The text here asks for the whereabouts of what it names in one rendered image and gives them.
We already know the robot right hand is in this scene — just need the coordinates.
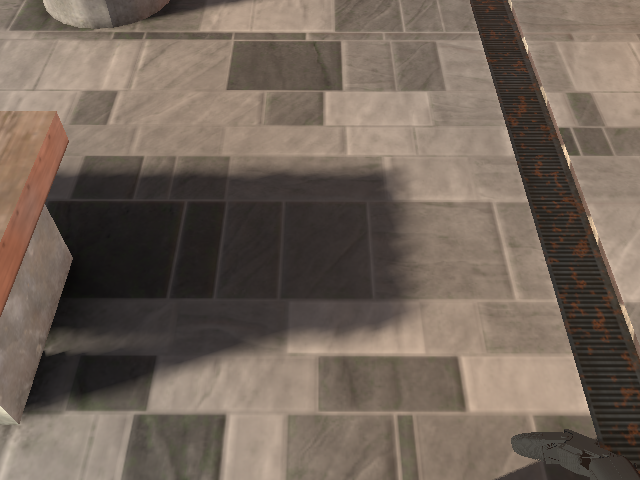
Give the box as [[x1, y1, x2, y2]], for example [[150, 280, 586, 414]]
[[511, 429, 640, 480]]

